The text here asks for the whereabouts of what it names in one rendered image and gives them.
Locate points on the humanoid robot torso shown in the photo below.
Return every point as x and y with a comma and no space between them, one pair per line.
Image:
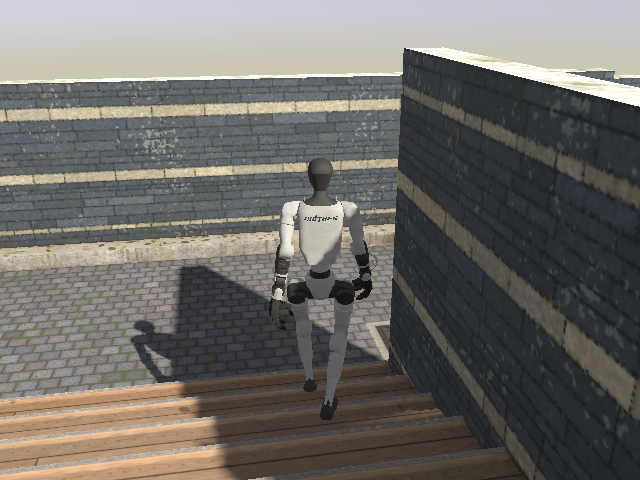
320,236

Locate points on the left robot forearm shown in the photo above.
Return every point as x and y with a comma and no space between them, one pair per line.
280,276

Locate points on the right robot foot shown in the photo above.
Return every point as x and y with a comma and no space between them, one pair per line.
328,411

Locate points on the right robot hand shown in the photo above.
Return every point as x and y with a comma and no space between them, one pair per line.
359,284

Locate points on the left robot hand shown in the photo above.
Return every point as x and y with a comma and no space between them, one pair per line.
273,312

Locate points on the right robot forearm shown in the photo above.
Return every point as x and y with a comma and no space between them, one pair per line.
364,265

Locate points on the right robot upper arm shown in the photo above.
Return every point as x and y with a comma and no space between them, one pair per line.
352,212

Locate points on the left robot upper arm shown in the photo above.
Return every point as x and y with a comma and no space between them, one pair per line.
286,228

